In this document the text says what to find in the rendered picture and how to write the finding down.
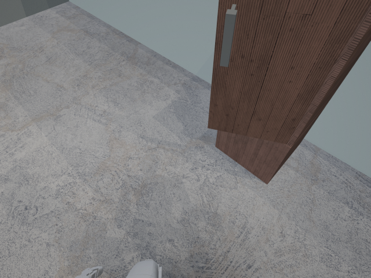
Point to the robot left hand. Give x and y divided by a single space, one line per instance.
91 272

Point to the handle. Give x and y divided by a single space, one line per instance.
229 27

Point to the left robot thigh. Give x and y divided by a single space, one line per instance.
146 269

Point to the cupboard door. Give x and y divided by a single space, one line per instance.
282 52

